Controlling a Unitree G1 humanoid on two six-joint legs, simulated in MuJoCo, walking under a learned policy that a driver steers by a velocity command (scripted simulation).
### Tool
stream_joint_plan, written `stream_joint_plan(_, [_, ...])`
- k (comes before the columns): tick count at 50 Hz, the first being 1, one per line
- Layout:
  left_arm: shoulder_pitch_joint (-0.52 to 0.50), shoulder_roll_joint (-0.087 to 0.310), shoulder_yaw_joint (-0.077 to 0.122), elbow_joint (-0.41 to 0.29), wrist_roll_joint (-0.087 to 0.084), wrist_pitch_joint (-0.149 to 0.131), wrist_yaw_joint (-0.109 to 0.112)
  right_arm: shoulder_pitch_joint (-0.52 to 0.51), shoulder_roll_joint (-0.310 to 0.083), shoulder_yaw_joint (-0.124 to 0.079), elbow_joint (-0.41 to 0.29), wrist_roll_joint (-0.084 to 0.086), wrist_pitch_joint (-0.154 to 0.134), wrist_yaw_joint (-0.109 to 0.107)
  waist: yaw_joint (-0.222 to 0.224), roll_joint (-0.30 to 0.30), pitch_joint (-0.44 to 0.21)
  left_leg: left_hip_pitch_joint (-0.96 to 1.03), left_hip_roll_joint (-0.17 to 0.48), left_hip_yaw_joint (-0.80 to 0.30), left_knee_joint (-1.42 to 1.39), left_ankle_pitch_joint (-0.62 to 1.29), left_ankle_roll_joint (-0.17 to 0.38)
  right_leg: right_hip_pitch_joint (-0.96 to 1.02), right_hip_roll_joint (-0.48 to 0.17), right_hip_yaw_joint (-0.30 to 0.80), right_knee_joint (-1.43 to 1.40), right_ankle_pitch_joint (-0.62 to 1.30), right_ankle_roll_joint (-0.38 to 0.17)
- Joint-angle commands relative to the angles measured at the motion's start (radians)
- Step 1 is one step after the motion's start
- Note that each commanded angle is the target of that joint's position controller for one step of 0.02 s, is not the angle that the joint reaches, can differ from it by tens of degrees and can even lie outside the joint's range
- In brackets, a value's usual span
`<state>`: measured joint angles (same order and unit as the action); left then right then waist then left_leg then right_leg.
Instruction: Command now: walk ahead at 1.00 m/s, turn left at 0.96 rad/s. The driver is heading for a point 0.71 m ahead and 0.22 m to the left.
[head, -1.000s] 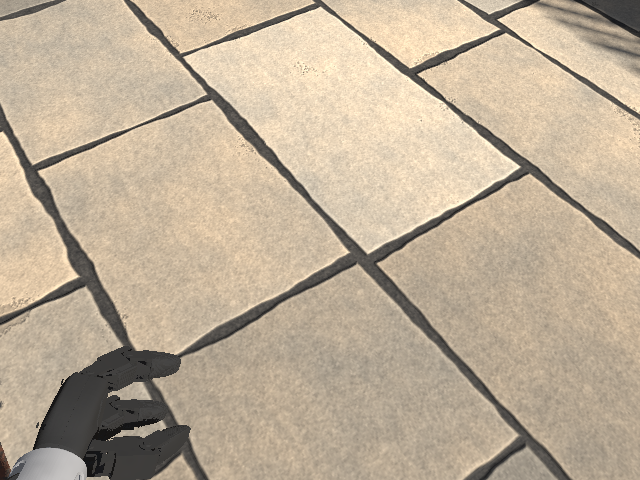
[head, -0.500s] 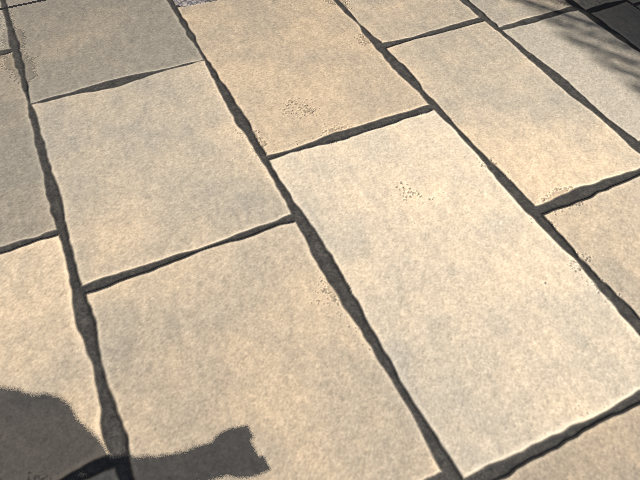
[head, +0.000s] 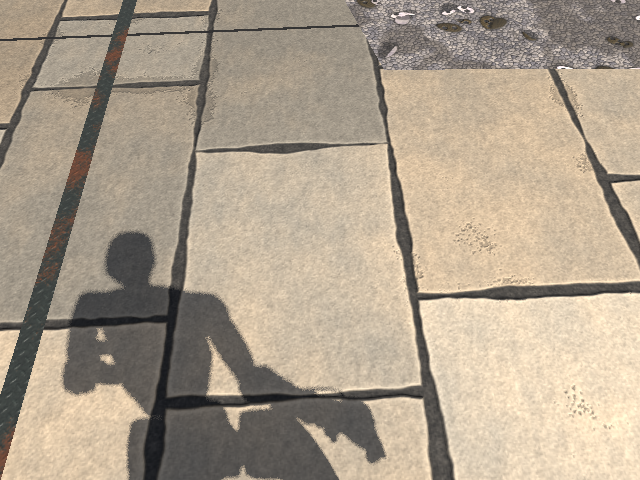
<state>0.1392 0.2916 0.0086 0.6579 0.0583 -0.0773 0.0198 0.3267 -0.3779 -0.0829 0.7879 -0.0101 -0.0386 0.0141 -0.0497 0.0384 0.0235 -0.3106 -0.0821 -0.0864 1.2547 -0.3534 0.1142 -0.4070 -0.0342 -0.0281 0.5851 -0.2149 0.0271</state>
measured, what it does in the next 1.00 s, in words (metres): walks ahead, turning left: left foot, then right foot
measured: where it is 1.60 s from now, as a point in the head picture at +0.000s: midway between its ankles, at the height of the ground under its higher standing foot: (233, 317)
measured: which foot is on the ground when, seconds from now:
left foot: up 0.00-0.34, down 0.36-0.74, up 0.76-1.00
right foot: down 0.00-0.34, up 0.36-0.70, down 0.72-1.00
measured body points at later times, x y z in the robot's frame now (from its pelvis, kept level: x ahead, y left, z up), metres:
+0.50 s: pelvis +0.45 +0.06 -0.01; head +0.48 +0.05 +0.44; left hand +0.47 +0.34 -0.09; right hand +0.63 -0.18 -0.14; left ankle +0.44 +0.06 -0.73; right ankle +0.48 -0.12 -0.62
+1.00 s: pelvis +0.79 +0.15 +0.02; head +0.83 +0.19 +0.46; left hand +0.67 +0.40 -0.11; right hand +1.12 +0.10 -0.07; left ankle +0.77 +0.31 -0.68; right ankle +0.90 +0.09 -0.73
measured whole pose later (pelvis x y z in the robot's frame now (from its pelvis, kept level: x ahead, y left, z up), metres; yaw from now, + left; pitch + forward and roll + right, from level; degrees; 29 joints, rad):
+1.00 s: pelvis +0.79 +0.15 +0.02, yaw +43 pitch +1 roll -2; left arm 0.25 0.27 0.03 0.78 0.00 -0.08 -0.01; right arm 0.08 -0.31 -0.04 0.67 0.01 -0.01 -0.01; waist 0.06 0.02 0.10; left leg -0.57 0.02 -0.07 0.87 -0.27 -0.04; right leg -0.25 0.01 -0.08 0.38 -0.14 -0.03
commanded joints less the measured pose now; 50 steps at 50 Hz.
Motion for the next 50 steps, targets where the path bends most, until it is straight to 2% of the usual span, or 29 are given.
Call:
stream_joint_plan(1, [0.208,0.094,0.043,0.035,-0.006,-0.011,0.004,-0.110,-0.018,0.013,-0.132,-0.027,0.011,0.036,0.099,-0.127,-0.054,-0.439,0.142,-0.001,0.069,0.081,-0.018,0.409,-0.269,0.331,-0.333,-0.134,-0.117])
stream_joint_plan(4, [0.250,0.051,0.036,0.101,-0.037,-0.038,-0.018,-0.183,0.040,0.036,-0.187,-0.026,0.044,0.055,0.065,-0.135,-0.004,-0.493,0.178,0.027,0.046,0.113,-0.023,0.368,-0.245,0.136,-0.371,0.123,-0.086])
stream_joint_plan(7, [0.205,0.075,0.040,0.114,-0.033,-0.055,-0.022,-0.277,0.037,0.051,-0.248,-0.025,0.047,0.069,0.030,-0.131,0.044,-0.474,0.176,0.073,-0.086,0.268,-0.027,0.300,-0.210,-0.051,-0.431,0.293,-0.074])
stream_joint_plan(10, [0.245,0.107,0.046,0.145,-0.031,-0.058,-0.018,-0.389,0.037,0.064,-0.276,-0.022,0.045,0.088,0.048,-0.085,0.114,-0.387,0.141,0.191,-0.348,0.360,0.005,0.300,-0.163,-0.192,-0.477,0.450,-0.042])
stream_joint_plan(12, [0.294,0.141,0.052,0.159,-0.030,-0.053,-0.009,-0.414,0.035,0.067,-0.268,-0.021,0.040,0.091,0.049,-0.080,0.105,-0.275,0.065,0.284,-0.454,0.354,0.045,0.364,-0.153,-0.253,-0.413,0.879,-0.018])
stream_joint_plan(14, [0.313,0.202,0.068,0.155,-0.032,-0.030,0.011,-0.319,0.002,0.055,-0.234,-0.021,0.036,0.080,-0.019,-0.137,0.019,-0.139,-0.002,0.309,-0.488,0.282,0.076,0.450,-0.189,-0.255,-0.229,1.254,-0.006])
stream_joint_plan(16, [0.230,0.248,0.082,0.121,-0.024,0.004,0.021,0.024,-0.074,0.013,-0.132,-0.019,0.029,0.056,-0.192,-0.159,-0.137,0.232,-0.040,0.240,-0.513,0.198,0.134,0.352,-0.235,-0.216,0.205,1.331,-0.028])
stream_joint_plan(17, [0.200,0.233,0.083,0.105,-0.018,0.014,0.010,0.186,-0.114,-0.019,-0.065,-0.011,0.025,0.030,-0.240,-0.084,-0.194,0.491,-0.022,0.144,-0.603,0.174,0.170,0.158,-0.177,-0.213,0.558,0.887,-0.035])
stream_joint_plan(18, [0.178,0.106,0.056,0.066,-0.004,0.010,-0.011,0.113,-0.193,-0.048,-0.064,0.017,0.039,0.003,-0.135,0.165,-0.124,0.578,0.131,-0.122,-0.619,0.231,0.209,-0.161,0.027,-0.201,0.960,-0.196,-0.013])
stream_joint_plan(19, [0.219,0.120,0.049,-0.063,-0.031,-0.011,-0.009,0.066,-0.287,-0.063,-0.124,-0.022,0.055,0.004,-0.063,0.181,-0.322,0.821,0.317,-0.646,-0.808,0.136,0.419,-0.460,0.076,0.017,1.160,-0.296,0.015])
stream_joint_plan(20, [0.127,0.151,0.042,-0.078,-0.024,-0.038,-0.012,0.094,-0.238,-0.064,-0.131,-0.016,0.056,-0.009,-0.099,-0.001,-0.278,0.747,0.348,-0.750,-0.961,-0.012,0.396,-0.521,0.016,0.122,1.073,-0.207,0.008])
stream_joint_plan(21, [0.106,0.147,0.036,-0.071,-0.027,-0.050,-0.012,0.067,-0.179,-0.051,-0.102,-0.013,0.046,-0.018,-0.043,-0.085,-0.094,0.554,0.323,-0.685,-1.012,0.014,0.354,-0.504,-0.026,0.123,0.943,-0.161,0.005])
stream_joint_plan(22, [0.086,0.137,0.033,-0.065,-0.014,-0.043,-0.009,0.039,-0.146,-0.041,-0.086,-0.010,0.028,-0.023,0.013,-0.138,-0.014,0.388,0.272,-0.597,-1.015,0.118,0.320,-0.430,-0.055,0.120,0.842,-0.173,0.013])
stream_joint_plan(24, [0.141,0.128,0.029,-0.044,0.017,0.002,-0.010,-0.018,-0.103,-0.018,-0.091,-0.008,-0.004,-0.029,0.100,-0.148,0.029,0.156,0.196,-0.444,-1.019,0.249,0.290,-0.287,-0.089,0.121,0.713,-0.230,0.043])
stream_joint_plan(25, [0.124,0.117,0.028,-0.054,0.019,0.021,-0.013,-0.018,-0.091,-0.012,-0.089,-0.004,-0.018,-0.024,0.110,-0.139,0.043,0.065,0.169,-0.407,-1.033,0.254,0.281,-0.244,-0.102,0.110,0.629,-0.260,0.055])
stream_joint_plan(28, [-0.061,0.052,0.001,-0.136,-0.004,0.029,-0.033,-0.045,-0.102,-0.020,-0.090,-0.001,-0.039,-0.014,0.084,-0.080,0.087,-0.158,0.065,-0.298,-1.084,0.250,0.222,-0.072,-0.093,0.059,0.314,0.017,0.063])
stream_joint_plan(30, [-0.089,0.028,-0.009,-0.133,-0.025,0.022,-0.043,-0.019,-0.102,-0.025,-0.072,0.008,-0.044,-0.004,0.047,-0.049,0.068,-0.157,0.040,-0.237,-1.069,0.419,0.164,0.064,-0.052,0.022,0.127,0.276,0.034])
stream_joint_plan(33, [-0.105,0.052,0.000,-0.121,-0.015,0.007,-0.032,0.115,-0.097,-0.027,-0.014,0.020,-0.037,-0.005,-0.025,-0.032,0.018,0.102,0.064,-0.233,-0.926,0.765,0.086,0.078,0.019,-0.003,-0.029,0.356,-0.014])
stream_joint_plan(35, [0.027,0.106,0.025,-0.080,-0.004,-0.007,-0.011,0.117,-0.131,-0.033,-0.002,0.012,-0.032,-0.019,0.042,0.003,-0.067,0.229,0.074,-0.239,-0.703,0.989,0.018,0.193,0.073,0.000,-0.089,0.319,-0.040])
stream_joint_plan(36, [0.096,0.156,0.068,-0.091,-0.069,-0.046,-0.005,0.071,-0.048,-0.013,-0.024,0.059,-0.020,-0.030,0.147,-0.025,-0.153,0.167,0.073,-0.262,-0.485,0.818,-0.030,0.381,0.002,0.074,-0.146,0.474,-0.055])
stream_joint_plan(37, [0.280,0.198,0.067,-0.046,-0.066,-0.054,-0.002,0.037,0.017,0.016,-0.055,0.015,-0.015,-0.030,0.206,-0.112,-0.318,0.021,0.004,-0.171,-0.166,0.290,-0.078,0.655,-0.169,0.184,0.001,0.811,-0.096])
stream_joint_plan(38, [0.312,0.217,0.067,-0.026,-0.026,-0.059,-0.019,0.225,0.076,0.035,-0.063,0.040,-0.024,-0.023,0.106,-0.448,-0.498,-0.255,-0.134,-0.152,0.215,-0.315,-0.132,0.929,-0.454,0.630,-0.016,1.014,-0.313])
stream_joint_plan(39, [0.265,0.195,0.077,-0.052,-0.034,-0.049,-0.026,0.233,-0.025,0.024,-0.048,0.055,-0.015,-0.022,0.129,-0.319,-0.538,-0.326,-0.053,-0.191,0.298,-0.229,-0.148,0.884,-0.456,0.728,-0.087,0.721,-0.324])
stream_joint_plan(40, [0.182,0.134,0.068,-0.072,-0.034,-0.037,-0.018,0.090,-0.066,0.012,-0.076,0.062,0.000,-0.025,0.145,-0.211,-0.378,-0.360,0.005,-0.133,0.264,-0.176,-0.157,0.746,-0.388,0.556,-0.119,0.631,-0.289])
stream_joint_plan(41, [0.108,0.101,0.054,-0.059,-0.037,-0.030,-0.021,0.000,-0.055,0.015,-0.101,0.050,0.010,-0.030,0.116,-0.093,-0.225,-0.371,0.043,-0.072,0.209,-0.138,-0.162,0.560,-0.332,0.438,-0.152,0.669,-0.263])
stream_joint_plan(42, [0.096,0.086,0.045,-0.046,-0.045,-0.032,-0.023,-0.044,-0.048,0.012,-0.116,0.033,0.016,-0.033,0.101,-0.059,-0.146,-0.365,0.067,-0.057,0.162,-0.128,-0.159,0.433,-0.300,0.381,-0.184,0.701,-0.266])
stream_joint_plan(45, [0.019,0.082,0.045,-0.005,-0.049,-0.035,-0.033,-0.003,0.036,0.028,-0.114,0.035,0.039,-0.032,0.012,-0.103,-0.076,-0.216,0.112,-0.024,-0.102,-0.108,-0.150,0.191,-0.222,0.209,-0.276,0.707,-0.250])
stream_joint_plan(48, [-0.018,0.126,0.063,0.027,-0.057,-0.023,-0.027,-0.051,0.068,0.046,-0.121,0.015,0.035,-0.030,0.011,-0.137,-0.137,-0.064,0.116,0.025,-0.401,0.105,-0.158,0.138,-0.186,0.085,-0.289,0.786,-0.252])
stream_joint_plan(50, [-0.006,0.134,0.067,0.048,-0.068,-0.013,-0.022,-0.101,0.052,0.045,-0.125,0.015,0.035,-0.021,0.028,-0.143,-0.160,-0.010,0.113,0.028,-0.508,0.225,-0.155,0.156,-0.188,0.068,-0.288,0.694,-0.247])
